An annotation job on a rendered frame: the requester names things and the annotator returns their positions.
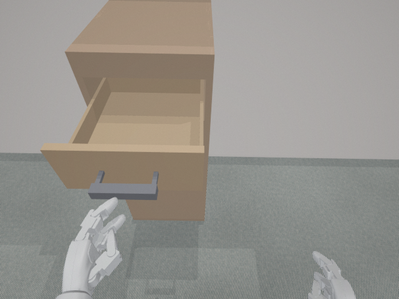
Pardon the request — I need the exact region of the handle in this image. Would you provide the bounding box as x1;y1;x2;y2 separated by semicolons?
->
88;171;159;200

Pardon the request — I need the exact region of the right robot hand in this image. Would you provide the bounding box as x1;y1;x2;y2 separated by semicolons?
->
308;251;356;299

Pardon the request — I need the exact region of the drawer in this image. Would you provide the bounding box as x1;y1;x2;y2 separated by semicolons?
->
40;78;204;191

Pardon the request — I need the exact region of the left robot hand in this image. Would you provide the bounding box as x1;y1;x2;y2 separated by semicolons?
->
62;197;126;296

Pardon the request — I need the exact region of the cabinet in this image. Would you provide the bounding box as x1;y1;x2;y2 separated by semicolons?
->
65;0;214;221

